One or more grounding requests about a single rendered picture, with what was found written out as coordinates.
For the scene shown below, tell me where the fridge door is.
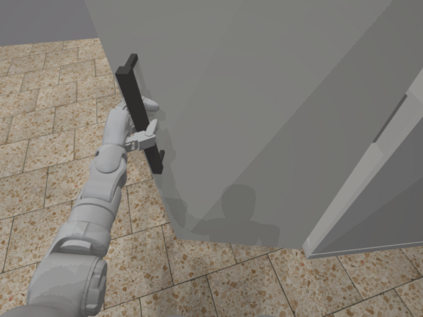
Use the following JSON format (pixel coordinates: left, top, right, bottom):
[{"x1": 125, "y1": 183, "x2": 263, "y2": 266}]
[{"x1": 85, "y1": 0, "x2": 423, "y2": 250}]

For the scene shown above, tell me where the left robot hand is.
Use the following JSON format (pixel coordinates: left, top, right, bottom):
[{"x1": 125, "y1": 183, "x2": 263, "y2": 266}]
[{"x1": 102, "y1": 96, "x2": 159, "y2": 153}]

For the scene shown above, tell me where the left robot forearm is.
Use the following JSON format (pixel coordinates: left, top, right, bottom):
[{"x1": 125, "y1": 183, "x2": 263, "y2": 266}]
[{"x1": 26, "y1": 144, "x2": 128, "y2": 304}]

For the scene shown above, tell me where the handle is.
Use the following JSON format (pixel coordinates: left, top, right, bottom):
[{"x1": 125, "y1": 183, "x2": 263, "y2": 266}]
[{"x1": 115, "y1": 53, "x2": 165, "y2": 174}]

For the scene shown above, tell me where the robot left upper arm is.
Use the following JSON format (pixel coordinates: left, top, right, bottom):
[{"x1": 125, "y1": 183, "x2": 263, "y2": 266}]
[{"x1": 0, "y1": 252, "x2": 107, "y2": 317}]

